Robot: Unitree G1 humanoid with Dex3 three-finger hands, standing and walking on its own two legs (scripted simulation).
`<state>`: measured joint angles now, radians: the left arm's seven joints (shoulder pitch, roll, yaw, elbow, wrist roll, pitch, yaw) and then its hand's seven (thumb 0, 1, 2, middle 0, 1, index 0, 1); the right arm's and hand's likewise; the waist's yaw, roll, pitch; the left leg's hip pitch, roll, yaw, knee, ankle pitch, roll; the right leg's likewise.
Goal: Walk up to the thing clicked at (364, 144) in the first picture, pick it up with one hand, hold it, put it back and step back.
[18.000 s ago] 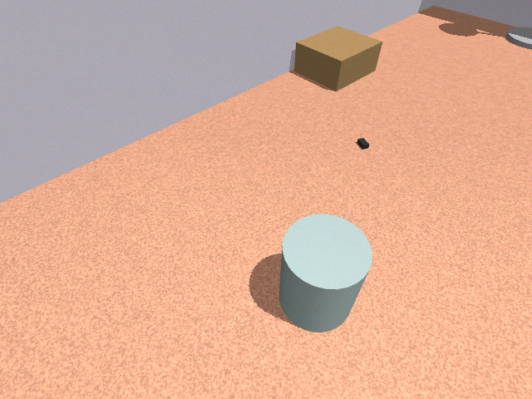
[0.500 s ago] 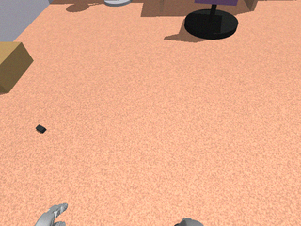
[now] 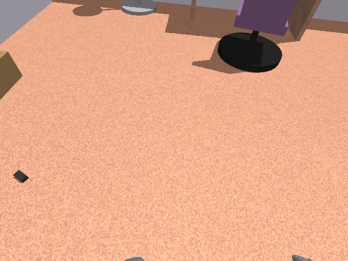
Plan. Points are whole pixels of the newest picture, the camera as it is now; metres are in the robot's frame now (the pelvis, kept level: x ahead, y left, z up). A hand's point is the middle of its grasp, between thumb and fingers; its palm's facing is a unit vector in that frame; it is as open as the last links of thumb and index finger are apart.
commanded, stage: walk up
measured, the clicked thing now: (21, 176) +0.64 +0.91 -0.74
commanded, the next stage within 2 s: none
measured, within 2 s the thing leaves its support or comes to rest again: neither
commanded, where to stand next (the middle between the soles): +0.62 -0.02 m, yaw +2 degrees
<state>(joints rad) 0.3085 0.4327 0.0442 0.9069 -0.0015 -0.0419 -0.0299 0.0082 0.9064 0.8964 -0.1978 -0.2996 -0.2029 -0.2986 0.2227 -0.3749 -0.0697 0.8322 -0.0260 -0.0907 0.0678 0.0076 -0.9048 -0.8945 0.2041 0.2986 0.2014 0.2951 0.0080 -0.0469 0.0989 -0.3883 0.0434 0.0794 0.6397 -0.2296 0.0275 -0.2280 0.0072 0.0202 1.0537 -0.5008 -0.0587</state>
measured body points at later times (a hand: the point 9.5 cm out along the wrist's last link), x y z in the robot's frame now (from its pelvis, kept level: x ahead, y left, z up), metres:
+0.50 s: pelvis +0.20 -0.07 +0.01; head +0.21 -0.11 +0.46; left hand +0.27 +0.24 -0.07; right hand +0.27 -0.39 -0.13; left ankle +0.16 +0.08 -0.64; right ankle +0.27 -0.16 -0.72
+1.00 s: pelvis +0.38 -0.03 +0.00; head +0.40 +0.00 +0.45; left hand +0.36 +0.29 -0.13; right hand +0.52 -0.33 -0.09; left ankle +0.44 +0.08 -0.72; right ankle +0.30 -0.17 -0.66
